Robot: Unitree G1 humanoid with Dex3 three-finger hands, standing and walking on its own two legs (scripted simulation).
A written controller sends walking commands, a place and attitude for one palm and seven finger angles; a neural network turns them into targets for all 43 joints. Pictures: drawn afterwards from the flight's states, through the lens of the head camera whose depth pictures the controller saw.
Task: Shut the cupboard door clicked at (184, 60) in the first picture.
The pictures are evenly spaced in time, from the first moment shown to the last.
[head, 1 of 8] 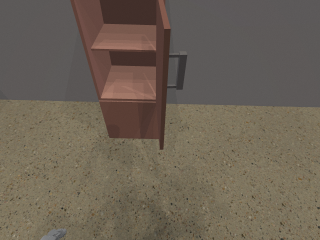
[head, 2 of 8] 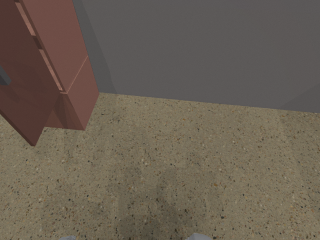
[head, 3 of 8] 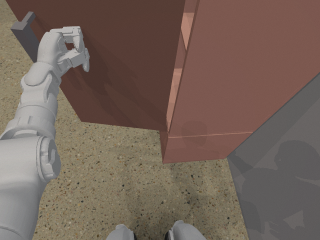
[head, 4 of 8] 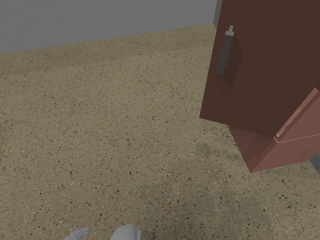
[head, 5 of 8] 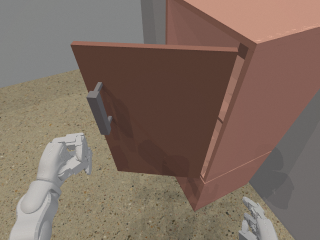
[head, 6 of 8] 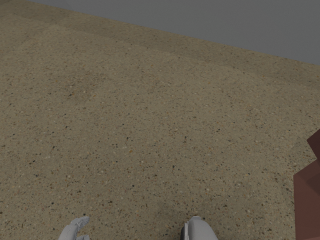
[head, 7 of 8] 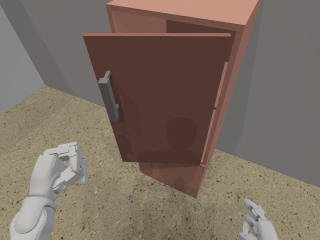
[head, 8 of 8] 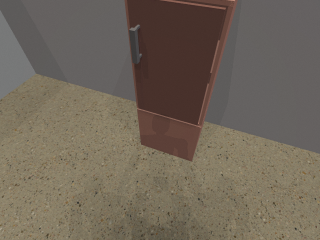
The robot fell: no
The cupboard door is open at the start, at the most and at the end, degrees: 95 95 0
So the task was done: yes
